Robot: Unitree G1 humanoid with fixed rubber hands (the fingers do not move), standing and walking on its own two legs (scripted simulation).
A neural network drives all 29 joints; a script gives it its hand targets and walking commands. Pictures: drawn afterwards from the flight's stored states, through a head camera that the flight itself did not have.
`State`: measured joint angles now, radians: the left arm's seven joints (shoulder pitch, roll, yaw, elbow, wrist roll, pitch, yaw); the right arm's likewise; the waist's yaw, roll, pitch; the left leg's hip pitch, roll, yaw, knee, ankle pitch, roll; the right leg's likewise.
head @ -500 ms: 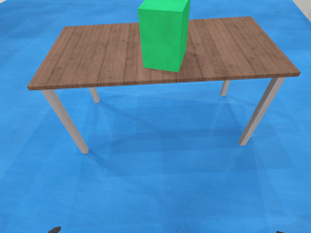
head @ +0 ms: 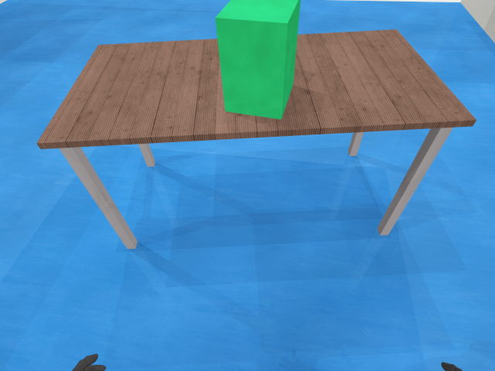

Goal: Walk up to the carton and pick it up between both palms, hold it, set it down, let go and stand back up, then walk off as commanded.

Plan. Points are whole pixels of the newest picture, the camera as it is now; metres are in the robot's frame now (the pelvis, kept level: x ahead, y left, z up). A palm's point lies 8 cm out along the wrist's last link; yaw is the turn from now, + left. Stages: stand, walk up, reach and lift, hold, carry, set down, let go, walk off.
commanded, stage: stand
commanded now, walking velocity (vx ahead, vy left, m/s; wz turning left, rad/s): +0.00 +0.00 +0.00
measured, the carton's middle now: (260, 56) +0.93 -0.01 +0.04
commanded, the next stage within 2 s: none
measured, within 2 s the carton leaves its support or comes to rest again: neither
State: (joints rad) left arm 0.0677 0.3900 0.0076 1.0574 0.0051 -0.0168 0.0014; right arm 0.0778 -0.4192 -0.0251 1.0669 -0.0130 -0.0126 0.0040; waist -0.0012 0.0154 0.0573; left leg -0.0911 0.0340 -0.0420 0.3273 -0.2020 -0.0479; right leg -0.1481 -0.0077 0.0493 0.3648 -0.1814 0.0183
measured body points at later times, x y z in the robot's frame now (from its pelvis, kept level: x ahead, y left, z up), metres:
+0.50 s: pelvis +0.00 +0.00 +0.00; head +0.00 +0.00 +0.45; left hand +0.11 +0.32 -0.11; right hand +0.10 -0.32 -0.12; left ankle -0.01 +0.15 -0.75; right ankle +0.01 -0.13 -0.75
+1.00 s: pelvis +0.00 +0.00 +0.00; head +0.02 +0.00 +0.45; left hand +0.11 +0.33 -0.11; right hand +0.09 -0.32 -0.12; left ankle -0.01 +0.15 -0.75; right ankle +0.01 -0.13 -0.75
